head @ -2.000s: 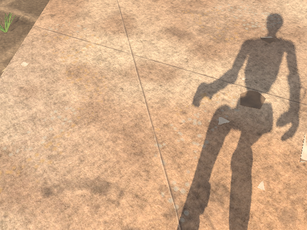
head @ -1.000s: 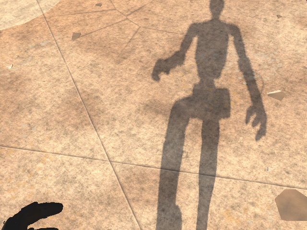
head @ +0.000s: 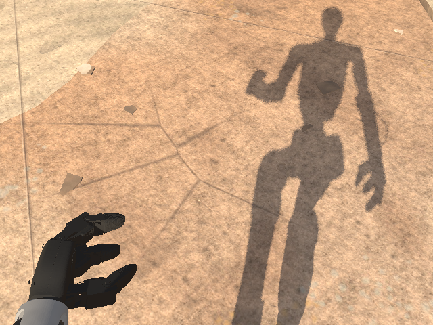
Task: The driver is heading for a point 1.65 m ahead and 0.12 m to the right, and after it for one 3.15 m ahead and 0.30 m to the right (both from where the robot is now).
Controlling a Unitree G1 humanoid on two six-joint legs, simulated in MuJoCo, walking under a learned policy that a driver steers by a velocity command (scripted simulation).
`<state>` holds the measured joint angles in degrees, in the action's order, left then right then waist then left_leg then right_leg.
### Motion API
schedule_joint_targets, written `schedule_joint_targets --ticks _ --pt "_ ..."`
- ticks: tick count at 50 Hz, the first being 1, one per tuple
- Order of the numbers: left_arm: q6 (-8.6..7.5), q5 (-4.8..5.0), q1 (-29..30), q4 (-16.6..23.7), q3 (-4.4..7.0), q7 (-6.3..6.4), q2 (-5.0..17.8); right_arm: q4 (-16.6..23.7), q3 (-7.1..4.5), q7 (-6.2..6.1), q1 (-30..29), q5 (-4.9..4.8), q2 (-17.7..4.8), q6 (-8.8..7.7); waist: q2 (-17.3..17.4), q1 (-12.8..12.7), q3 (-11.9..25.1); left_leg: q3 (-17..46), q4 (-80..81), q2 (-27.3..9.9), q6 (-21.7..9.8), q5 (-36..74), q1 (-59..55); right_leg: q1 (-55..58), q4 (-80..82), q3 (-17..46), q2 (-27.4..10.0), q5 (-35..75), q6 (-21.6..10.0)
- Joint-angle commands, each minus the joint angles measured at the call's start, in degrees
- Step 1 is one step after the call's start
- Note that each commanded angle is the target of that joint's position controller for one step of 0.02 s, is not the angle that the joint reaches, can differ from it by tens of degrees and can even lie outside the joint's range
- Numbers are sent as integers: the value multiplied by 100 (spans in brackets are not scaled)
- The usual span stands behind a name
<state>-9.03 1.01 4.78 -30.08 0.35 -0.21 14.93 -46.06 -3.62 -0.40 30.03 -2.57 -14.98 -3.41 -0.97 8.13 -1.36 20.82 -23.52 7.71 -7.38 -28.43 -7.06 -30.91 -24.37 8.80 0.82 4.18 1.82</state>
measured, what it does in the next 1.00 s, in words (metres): walks ahead, turning right: right foot, then left foot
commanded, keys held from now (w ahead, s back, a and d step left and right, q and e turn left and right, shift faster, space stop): w+q+shift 0.08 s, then w+shift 0.20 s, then w+e+shift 0.72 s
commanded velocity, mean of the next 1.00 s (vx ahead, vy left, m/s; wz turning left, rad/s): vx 1.00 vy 0.00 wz -0.20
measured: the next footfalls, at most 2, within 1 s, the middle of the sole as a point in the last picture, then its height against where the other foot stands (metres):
right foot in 0.02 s outside the picture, level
left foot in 0.46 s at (119, 295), level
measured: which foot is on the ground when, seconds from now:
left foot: down 0.00-0.02, up 0.04-0.44, down 0.46-0.90, up 0.92-1.00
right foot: up 0.00-0.00, down 0.02-0.46, up 0.48-0.90, down 0.92-1.00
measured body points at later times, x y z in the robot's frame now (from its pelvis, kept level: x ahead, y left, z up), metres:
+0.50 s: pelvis +0.43 +0.06 -0.02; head +0.46 +0.07 +0.43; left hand +0.29 +0.29 -0.15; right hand +0.75 -0.08 -0.05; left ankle +0.56 +0.20 -0.72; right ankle +0.21 -0.16 -0.68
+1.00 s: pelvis +0.87 +0.04 -0.03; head +0.88 +0.02 +0.42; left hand +1.05 +0.31 -0.11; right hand +0.94 -0.24 -0.14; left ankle +0.68 +0.24 -0.58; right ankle +0.97 -0.01 -0.72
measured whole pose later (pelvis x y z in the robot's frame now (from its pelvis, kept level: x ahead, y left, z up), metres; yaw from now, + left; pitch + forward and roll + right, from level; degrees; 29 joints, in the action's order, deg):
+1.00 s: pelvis +0.87 +0.04 -0.03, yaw -15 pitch -3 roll +2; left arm -1.5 1.6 -15.3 -40.1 4.6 -2.9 19.1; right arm -43.7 -2.2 0.7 11.4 -1.5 -15.9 -6.0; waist 0.0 -2.2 -4.2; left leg -0.4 -75.8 -0.3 -0.6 -25.6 5.3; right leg -30.0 -47.5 -4.8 4.5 -16.1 -10.5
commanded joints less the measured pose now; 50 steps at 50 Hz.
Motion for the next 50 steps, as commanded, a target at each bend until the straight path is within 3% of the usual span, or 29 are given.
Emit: schedule_joint_targets --ticks 1,2,3,4,5,6,7,10,14,17,20,22,23,24,25,26,27,28,30,32,35,40,42,45,46,47,48,49,50 --pt "24 147 -2629 -18 634 190 1326 591 -154 16 -818 317 -744 55 725 -1986 1944 181 -2982 -691 221 4178 2362 4822 -1035 306 -834 -1367 -460" --pt "48 -85 -3121 -308 684 90 1832 773 160 75 422 77 226 -8 -2186 -1251 3158 -507 -5285 79 489 -332 4517 7055 -235 3694 -2667 -3150 -1661" --pt "85 -44 -3093 -336 647 1 1340 748 195 -2 227 -185 -276 30 -2313 -1424 3040 -819 -6056 -619 467 -84 5291 6803 384 4707 -2679 -5223 -1582" --pt "158 -28 -2751 -271 567 57 884 808 86 -41 -654 -106 -727 52 -1529 -1674 1875 -1119 -5987 -830 444 420 5635 5915 583 3567 -2241 -4764 -1238" --pt "222 -104 -2560 -423 526 64 811 888 53 -38 -1201 65 -835 39 -463 -1635 1059 -1331 -5742 -999 445 772 5513 4927 652 2599 -1933 -3491 -1064" --pt "260 -201 -2511 -590 507 37 780 1033 60 4 -1725 216 -718 -8 36 -1569 434 -1431 -5454 -1134 405 907 5336 4058 777 1901 -1660 -2418 -1020" --pt "239 -290 -2372 -705 455 28 684 1115 73 67 -1683 143 -516 -5 -163 -1261 194 -1351 -5274 -1308 381 1024 5068 3455 926 1539 -1550 -2020 -1091" --pt "186 -89 -2195 -996 347 -103 285 1147 180 130 -1606 -28 -128 109 -279 -851 -118 -1291 -4776 -1516 337 790 4965 2681 1332 927 -1470 -1852 -1244" --pt "115 -34 -2137 -1182 478 -73 834 1361 265 249 -2290 144 -275 18 -1 -715 -703 -1307 -3289 -1522 421 2234 5207 2197 1891 -54 -1433 -1014 -1287" --pt "117 96 -2720 -1426 471 -61 1006 1627 328 391 -3233 234 -298 -179 248 -989 -935 -1929 -1888 -1330 405 3368 4039 1735 2450 -383 -1259 -705 -1232" --pt "233 91 -3077 -1578 484 -26 1341 1749 188 439 -3445 177 -640 -286 -1 -884 -713 -2058 -1120 -951 402 3105 3447 2650 1983 -452 -1453 1024 -1124" --pt "354 -16 -3194 -1707 468 -3 1546 1590 -66 320 -2384 136 -1096 -246 -551 -167 248 -2241 -1101 -566 247 2409 1948 2993 383 -551 -1411 3291 -920" --pt "385 -64 -3096 -1712 421 20 1535 1361 -196 214 -1313 120 -1279 -168 -699 507 819 -2207 -1289 -697 240 2238 322 2087 -1106 -691 -1195 3226 -700" --pt "344 -244 -3297 -1543 232 34 908 1134 -337 53 -188 189 -1804 -76 105 688 1822 -599 -1616 -2119 119 1367 -1649 569 -3347 -636 -761 552 -471" --pt "218 91 -4263 -1448 3 18 2 1060 -323 124 -128 413 -2032 -140 1897 -46 3153 2408 -157 -3213 -541 -1509 -2423 -511 -5169 -19 -73 -3178 -443" --pt "191 329 -3491 -1394 159 35 616 973 -205 157 -175 331 -1433 -157 1464 150 2402 2766 743 -2993 -365 -2082 -1807 -1125 -5769 93 -257 -2960 -471" --pt "215 401 -2800 -1187 230 73 741 842 -131 157 -489 255 -1130 -191 1156 115 1253 1787 734 -2928 -257 -1288 -1108 -1742 -5909 -147 -453 -2578 -434" --pt "245 277 -2517 -1146 212 103 662 765 -96 166 -798 285 -948 -227 605 -93 755 941 711 -2818 -239 -97 -255 -1627 -5684 -215 -742 -2183 -428" --pt "451 167 -2694 -1214 258 45 442 621 -28 187 -1344 456 -478 -309 770 -687 394 -274 922 -2506 -197 1000 1035 -863 -5310 -146 -1115 -1774 -424" --pt "710 230 -2622 -1181 250 0 202 500 -18 190 -1752 324 -249 -343 774 -933 -17 -1191 1291 -2468 -121 1551 1599 -771 -5040 -179 -1296 -1966 -398" --pt "833 102 -2143 -977 249 -22 201 423 -71 110 -1968 340 -370 -379 412 -1042 -558 -2360 1577 -2224 -10 2437 1921 -1141 -4548 -297 -1290 -1250 -328" --pt "749 68 -1272 -650 232 -304 380 371 -214 -13 -1809 293 -1052 -369 -109 -927 -819 -3509 1954 -2027 193 3025 1437 -618 -2522 -1102 -957 452 -616" --pt "726 99 -1241 -569 327 -381 616 376 -291 -15 -1739 277 -1419 -277 63 -1031 -592 -3694 1470 -2065 296 5387 745 -82 -2113 -1598 -529 359 -794" --pt "891 223 -2908 -836 676 -331 1336 494 -406 -20 -1919 161 -1833 -5 745 -2048 410 -3644 -1262 -2255 329 8944 448 1918 -2402 -2005 177 -1117 -1157" --pt "961 211 -4212 -1208 907 -247 1735 543 -357 -10 -2137 143 -1689 -22 526 -2660 941 -3483 -3135 -2064 435 8269 1483 3842 -2030 -1606 258 -1065 -1394" --pt "1003 245 -4162 -1448 877 -180 1819 544 -56 58 -2047 246 -627 -160 -1248 -2208 140 -3241 -5855 -864 728 1316 3130 4083 -1645 -556 -49 -1256 -1669" --pt "818 53 -3385 -1002 728 -214 1874 1112 172 123 -1355 136 10 -447 -2633 -990 956 -2019 -7374 -29 781 -680 5226 5031 -96 3081 -1014 -2959 -2889" --pt "653 -14 -3188 -717 650 -265 1397 1264 123 157 -1899 61 -721 -681 -1443 -1347 1140 -1202 -6978 -368 435 -2 5493 4874 1105 4344 -1470 -4363 -2708" --pt "498 -73 -3209 -748 609 -299 1183 1383 52 152 -2489 -51 -950 -748 -450 -1313 556 -1249 -6327 -553 272 485 5469 4151 1393 4296 -1447 -4541 -2387"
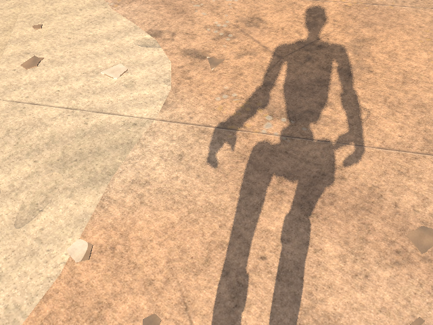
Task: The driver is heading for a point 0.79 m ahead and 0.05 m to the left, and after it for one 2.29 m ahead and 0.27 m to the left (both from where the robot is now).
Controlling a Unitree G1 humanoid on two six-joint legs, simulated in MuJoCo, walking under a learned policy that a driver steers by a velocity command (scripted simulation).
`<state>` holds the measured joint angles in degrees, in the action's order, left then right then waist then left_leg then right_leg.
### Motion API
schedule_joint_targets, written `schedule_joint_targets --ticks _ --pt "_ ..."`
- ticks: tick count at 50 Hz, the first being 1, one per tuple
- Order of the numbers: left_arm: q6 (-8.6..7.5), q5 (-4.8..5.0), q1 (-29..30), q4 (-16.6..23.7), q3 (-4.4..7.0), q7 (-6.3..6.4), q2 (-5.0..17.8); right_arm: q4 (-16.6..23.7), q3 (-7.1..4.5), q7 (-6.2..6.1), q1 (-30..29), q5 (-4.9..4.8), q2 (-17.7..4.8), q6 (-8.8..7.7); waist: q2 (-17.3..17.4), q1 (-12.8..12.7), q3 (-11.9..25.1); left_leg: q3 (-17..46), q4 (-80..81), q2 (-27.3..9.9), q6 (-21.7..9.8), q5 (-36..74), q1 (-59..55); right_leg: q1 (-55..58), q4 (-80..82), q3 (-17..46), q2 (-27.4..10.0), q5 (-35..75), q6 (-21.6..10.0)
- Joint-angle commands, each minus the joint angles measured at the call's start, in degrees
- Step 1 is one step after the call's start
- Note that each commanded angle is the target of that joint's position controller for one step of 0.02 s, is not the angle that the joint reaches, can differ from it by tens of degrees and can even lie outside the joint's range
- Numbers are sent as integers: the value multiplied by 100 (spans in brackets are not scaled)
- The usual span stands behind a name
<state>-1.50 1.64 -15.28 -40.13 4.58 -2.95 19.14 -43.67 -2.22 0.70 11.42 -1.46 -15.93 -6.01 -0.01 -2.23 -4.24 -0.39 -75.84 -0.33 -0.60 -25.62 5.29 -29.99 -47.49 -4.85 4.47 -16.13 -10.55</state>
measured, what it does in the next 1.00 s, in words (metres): walks ahead: left foot, then right foot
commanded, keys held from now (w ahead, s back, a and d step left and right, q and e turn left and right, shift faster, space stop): w+e+shift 0.12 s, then w+shift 0.16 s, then w+q+shift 0.32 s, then q+shift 0.40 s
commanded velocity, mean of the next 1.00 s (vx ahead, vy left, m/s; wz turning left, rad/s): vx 0.79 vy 0.00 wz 0.16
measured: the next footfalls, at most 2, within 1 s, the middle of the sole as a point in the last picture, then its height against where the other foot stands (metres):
left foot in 0.40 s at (216, 284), level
right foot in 0.82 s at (282, 186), level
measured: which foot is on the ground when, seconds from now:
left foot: up 0.00-0.38, down 0.40-0.82, up 0.84-1.00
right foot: down 0.00-0.40, up 0.42-0.80, down 0.82-1.00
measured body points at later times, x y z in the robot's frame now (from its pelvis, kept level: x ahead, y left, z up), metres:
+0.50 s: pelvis +0.47 +0.03 +0.03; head +0.49 +0.02 +0.48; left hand +0.61 +0.28 -0.08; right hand +0.54 -0.26 -0.07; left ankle +0.56 +0.10 -0.69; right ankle +0.26 -0.04 -0.57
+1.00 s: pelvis +0.83 -0.04 +0.04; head +0.88 -0.02 +0.49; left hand +0.97 +0.24 -0.05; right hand +1.00 -0.32 -0.05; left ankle +0.78 +0.07 -0.60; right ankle +0.94 -0.14 -0.69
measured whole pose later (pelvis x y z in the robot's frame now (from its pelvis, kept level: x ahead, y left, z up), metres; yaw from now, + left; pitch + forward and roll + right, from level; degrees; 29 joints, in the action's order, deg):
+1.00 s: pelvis +0.83 -0.04 +0.04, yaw +15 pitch +1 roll -2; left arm -2.7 -1.4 -2.8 -38.3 2.2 0.6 14.0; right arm -36.6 -5.2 -2.2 15.1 -1.6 -19.9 2.8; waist 0.8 2.0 -5.7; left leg 1.2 -72.0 -2.0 5.5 -27.4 33.1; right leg -21.0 -25.5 -2.7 -0.2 -5.5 -0.4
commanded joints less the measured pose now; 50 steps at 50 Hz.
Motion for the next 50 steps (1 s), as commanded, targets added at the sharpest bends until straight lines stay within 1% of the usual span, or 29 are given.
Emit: schedule_joint_targets --ticks 1,2,4,6,9,11,15,17,19,20,21,22,23,24,25,26,29,31,33,35,38,40,41,42,43,45,47,48,50 --pt "-361 -140 -939 254 165 -69 711 1082 -74 -19 -694 -55 -739 -470 404 44 526 932 -492 11 -404 545 3838 3220 3639 5314 -1681 -2183 -960" --pt "-423 -160 -572 324 169 -42 734 1025 -71 -49 -555 82 -676 -407 427 304 448 1042 -58 -140 -303 741 3413 2554 3413 4884 -1481 -1599 -957" --pt "-427 -120 -260 431 112 78 609 921 -136 -60 -395 177 -739 -238 303 496 233 1072 672 -300 -47 881 2937 1828 3501 3940 -1026 -757 -893" --pt "-415 -17 -447 355 56 215 446 1016 -115 -99 -817 231 -626 -141 339 341 -19 866 1622 -338 203 1090 2877 1435 3591 3352 -816 -22 -832" --pt "-328 -15 -684 138 -10 399 254 1326 24 -44 -1734 282 -148 -129 -11 -120 -237 352 3412 -192 452 2866 2521 1016 3521 2306 -391 836 -461" --pt "-313 -28 -939 -22 -7 386 246 1446 49 31 -2039 229 -22 -177 -213 -428 -160 133 4110 -55 457 3820 1873 785 3642 2203 -467 644 -294" --pt "-285 15 -1271 -385 13 393 238 1608 -117 102 -2298 18 -398 -247 -488 -573 -225 240 4944 -84 220 3725 2365 2345 3333 2358 -955 1224 -180" --pt "-221 -87 -1239 -461 76 417 420 1540 -241 109 -1884 -15 -653 -269 -697 -311 36 -101 4961 111 -40 3103 2345 3353 2865 2138 -1192 3612 -45" --pt "-164 -353 -731 -408 132 357 731 1202 -460 2 -202 -169 -1077 -175 -1015 749 1076 -450 4601 325 -430 2495 880 3680 1014 1695 -1189 6672 128" --pt "-156 -436 -264 -226 66 361 587 825 -432 -30 1405 -111 -1101 -73 -824 1492 1913 258 3983 -232 -694 2021 -1285 2288 -897 1630 -1094 5979 221" --pt "-258 -297 -1372 -142 -161 300 -331 550 -496 70 1850 70 -1556 -96 1968 696 2722 3579 4708 -1440 -1839 -124 -3318 -58 -3408 1297 23 621 758" --pt "-397 -79 -1286 -178 -236 252 -38 439 -424 155 1960 26 -1027 -121 2360 848 2566 5586 6040 -1642 -1951 -1575 -3563 -1120 -3717 1415 79 -877 737" --pt "-534 64 -393 37 -185 210 291 500 -348 103 1490 110 -652 -88 1370 939 1485 4903 6101 -1561 -1741 -1457 -2921 -1653 -3646 1544 -312 -562 582" --pt "-658 -35 387 231 -242 193 303 527 -337 120 1344 163 -641 -66 242 926 990 4189 6117 -1281 -1578 -426 -1983 -1398 -3169 1438 -428 -321 507" --pt "-748 -172 870 370 -238 193 179 465 -311 184 1258 180 -617 -78 -310 740 502 3660 6222 -957 -1522 459 -1192 -1207 -2603 1349 -479 -294 511" --pt "-777 -209 777 406 -234 182 100 436 -266 187 1152 208 -528 -100 -132 433 487 3301 6294 -756 -1555 898 -865 -966 -2113 1403 -612 -139 567" --pt "-737 -289 763 450 -254 212 45 328 -212 137 1175 -18 -422 -60 118 172 232 2931 6483 -555 -1685 1516 -194 -776 -1071 1229 -682 -204 914" --pt "-765 -299 1441 748 -312 199 -2 307 -258 14 1189 -69 -612 -37 96 256 -227 2763 6658 -515 -1647 2237 548 -706 -29 1006 -599 210 1139" --pt "-831 -353 2087 984 -381 138 -213 255 -330 -109 1200 -35 -774 85 198 436 -339 2154 6478 -61 -1224 3403 1524 379 1221 681 -185 1566 1224" --pt "-813 -351 2155 1058 -281 117 -137 51 -386 -152 1695 -46 -833 222 364 581 6 2200 6226 44 -822 3258 1863 1532 1693 724 157 2835 1235" --pt "-708 -192 2167 1218 -72 253 206 22 -412 -216 1720 -124 -721 329 591 410 268 2491 5331 163 -405 3392 1290 2068 2270 1059 183 2688 1175" --pt "-683 -275 957 1007 56 373 405 287 -460 -252 1202 -114 -751 390 610 -353 1116 2320 3459 474 43 3818 1337 3462 2397 1194 -289 3263 982" --pt "-609 -333 -107 799 88 424 683 531 -317 -274 1337 76 -238 445 -213 -484 2181 1784 1484 759 281 1000 2029 4919 1532 2175 -1737 5162 565" --pt "-538 -495 -251 869 -48 354 623 521 -130 -235 2830 34 146 495 -2038 128 3475 1599 -408 1084 389 -2326 2782 6000 1256 4191 -3565 7334 -527" --pt "-414 -301 64 780 45 270 686 456 -133 -183 3104 -59 -392 596 -1861 232 3844 1310 -1509 300 528 -1583 3115 5677 1582 4888 -3830 5142 -1089" --pt "-211 -245 936 913 -148 354 -99 633 -332 -271 1695 -50 -909 769 -483 155 2041 650 -1012 -156 633 -468 3605 3853 2291 3001 -2601 3094 -540" --pt "-123 -272 1382 746 -146 386 -49 813 -394 -309 1372 -33 -825 914 -541 457 1021 555 -262 -431 681 -288 3147 2262 2704 1968 -2082 3105 -246" --pt "-143 -298 1470 632 -87 382 52 910 -336 -305 1263 -22 -562 935 -648 519 740 408 260 -499 664 -218 2897 1709 2934 1546 -1968 3174 -180" --pt "-206 -310 1437 435 32 383 281 1068 -261 -289 942 28 -316 881 -592 452 810 267 1114 -589 608 207 2713 1639 3144 1190 -2076 3631 -305"
Keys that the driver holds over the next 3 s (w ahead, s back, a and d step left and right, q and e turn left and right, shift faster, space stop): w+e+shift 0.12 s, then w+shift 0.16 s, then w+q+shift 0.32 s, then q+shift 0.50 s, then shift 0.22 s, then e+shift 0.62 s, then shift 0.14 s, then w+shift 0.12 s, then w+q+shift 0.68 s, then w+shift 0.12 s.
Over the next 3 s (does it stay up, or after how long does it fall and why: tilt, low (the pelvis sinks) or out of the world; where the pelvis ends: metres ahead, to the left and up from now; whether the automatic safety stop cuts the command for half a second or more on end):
stays up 1.34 0.09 0.02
